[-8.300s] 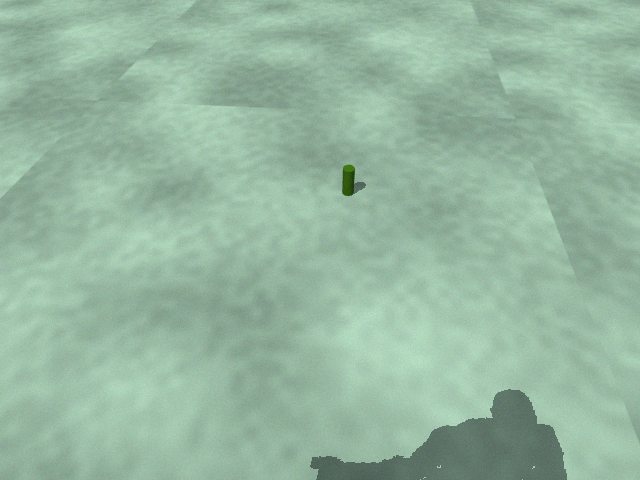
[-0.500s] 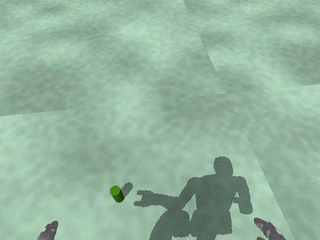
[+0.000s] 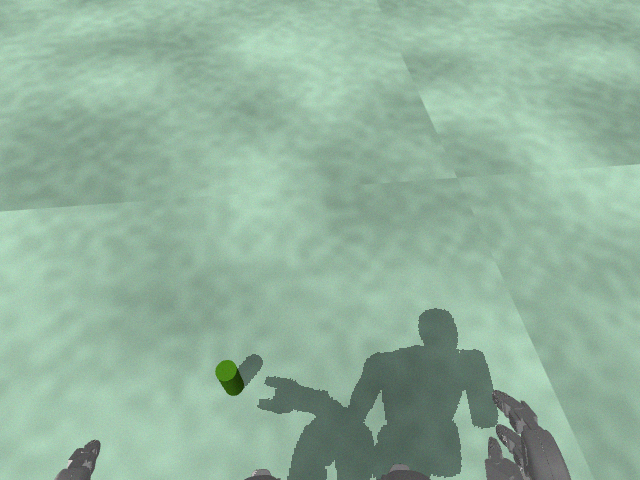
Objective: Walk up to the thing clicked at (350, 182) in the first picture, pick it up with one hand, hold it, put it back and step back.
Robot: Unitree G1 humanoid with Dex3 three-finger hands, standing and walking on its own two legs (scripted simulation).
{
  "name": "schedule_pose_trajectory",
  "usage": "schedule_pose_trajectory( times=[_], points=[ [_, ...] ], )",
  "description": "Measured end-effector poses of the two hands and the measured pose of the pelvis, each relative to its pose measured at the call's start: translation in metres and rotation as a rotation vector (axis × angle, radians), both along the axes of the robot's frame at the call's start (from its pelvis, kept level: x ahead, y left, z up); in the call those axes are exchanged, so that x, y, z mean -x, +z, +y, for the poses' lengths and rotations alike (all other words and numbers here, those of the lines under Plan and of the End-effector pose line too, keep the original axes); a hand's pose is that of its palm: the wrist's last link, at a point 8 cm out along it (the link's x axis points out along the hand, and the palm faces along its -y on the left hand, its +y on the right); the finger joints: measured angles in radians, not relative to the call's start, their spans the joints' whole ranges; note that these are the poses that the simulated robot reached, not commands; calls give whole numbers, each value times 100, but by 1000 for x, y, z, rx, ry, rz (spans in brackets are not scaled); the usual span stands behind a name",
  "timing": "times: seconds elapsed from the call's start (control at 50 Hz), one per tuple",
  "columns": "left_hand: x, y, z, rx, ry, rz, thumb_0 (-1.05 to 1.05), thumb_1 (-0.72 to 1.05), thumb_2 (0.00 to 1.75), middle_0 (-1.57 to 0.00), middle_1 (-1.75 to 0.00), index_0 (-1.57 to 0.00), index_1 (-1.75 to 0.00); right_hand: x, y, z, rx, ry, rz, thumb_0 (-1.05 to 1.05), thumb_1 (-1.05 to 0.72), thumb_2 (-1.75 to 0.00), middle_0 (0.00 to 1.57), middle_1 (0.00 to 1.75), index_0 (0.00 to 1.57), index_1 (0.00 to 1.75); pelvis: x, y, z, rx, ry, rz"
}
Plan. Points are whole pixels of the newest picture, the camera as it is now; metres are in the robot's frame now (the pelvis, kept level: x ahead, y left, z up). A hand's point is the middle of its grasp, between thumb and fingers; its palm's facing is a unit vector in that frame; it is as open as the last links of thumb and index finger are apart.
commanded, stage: go down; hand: left
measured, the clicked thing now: (230, 378) +0.45 +0.23 -0.63
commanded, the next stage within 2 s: approach in 1.98 s
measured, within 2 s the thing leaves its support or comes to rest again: neither
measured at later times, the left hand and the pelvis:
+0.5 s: hand (111, 429) +0.25 +0.33 -0.20, palm faces +0.16 -0.96 -0.24, open 17.1 cm; pelvis -0.05 -0.01 -0.13, yaw -1 degrees
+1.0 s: hand (106, 393) +0.32 +0.38 -0.26, palm faces +0.18 -0.98 -0.11, open 17.2 cm; pelvis -0.09 +0.00 -0.25, yaw -4 degrees
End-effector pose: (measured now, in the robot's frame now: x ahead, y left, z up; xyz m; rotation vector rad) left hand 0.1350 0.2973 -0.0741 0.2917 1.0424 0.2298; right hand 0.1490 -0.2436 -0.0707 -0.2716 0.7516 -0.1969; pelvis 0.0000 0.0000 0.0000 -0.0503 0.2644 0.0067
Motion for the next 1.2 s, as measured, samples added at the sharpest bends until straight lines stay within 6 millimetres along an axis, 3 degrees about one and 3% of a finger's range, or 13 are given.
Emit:
schedule_pose_trajectory(
  times=[0.16,0.28,0.48,0.62,0.74,0.92,1.2],
  points=[
    [2,-12,9,-4,27,-30,0,-48,7,-10,-7,-9,-8,7,-12,-4,19,6,-8,2,-83,-88,21,31,21,30,9,-13,-4,2,4,26],
    [-20,-45,31,25,53,-145,0,-48,7,-9,-7,-9,-7,15,-38,-16,55,47,3,1,-86,-88,21,31,21,30,25,-42,-8,-1,0,87],
    [-87,-102,74,52,-33,-475,0,-46,4,-7,-4,-8,-4,44,-130,-38,113,78,138,1,-90,-89,21,30,21,30,51,-125,-8,1,-19,230],
    [-106,-134,99,74,-33,-597,0,-44,6,-5,-4,-5,-4,73,-193,-35,101,83,267,1,-89,-89,21,30,21,30,65,-171,-6,9,-29,291],
    [-122,-152,114,93,-41,-696,-1,-45,9,-3,-6,-4,-5,95,-232,-31,103,101,337,1,-88,-89,21,30,21,30,76,-204,-5,19,-33,316],
    [-150,-171,125,123,-63,-789,-1,-48,10,-3,-9,-5,-8,119,-263,-33,132,100,382,1,-88,-89,21,31,21,30,89,-240,-2,37,-44,323],
    [-170,-192,141,135,-59,-884,-1,-51,11,-2,-11,-5,-10,141,-294,-43,183,110,450,1,-88,-89,21,31,21,30,96,-279,0,50,-53,319]
  ],
)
